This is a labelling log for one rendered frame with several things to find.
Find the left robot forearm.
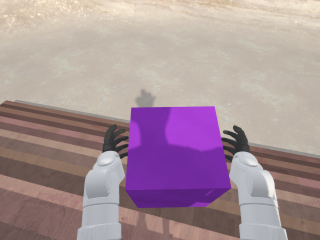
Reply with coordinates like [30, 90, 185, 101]
[77, 151, 125, 240]

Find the left robot hand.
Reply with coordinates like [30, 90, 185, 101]
[102, 124, 129, 159]

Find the right robot forearm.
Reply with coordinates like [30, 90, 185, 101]
[229, 151, 288, 240]

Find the carton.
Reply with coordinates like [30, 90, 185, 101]
[125, 106, 232, 208]

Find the right robot hand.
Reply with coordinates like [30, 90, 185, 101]
[221, 125, 250, 162]

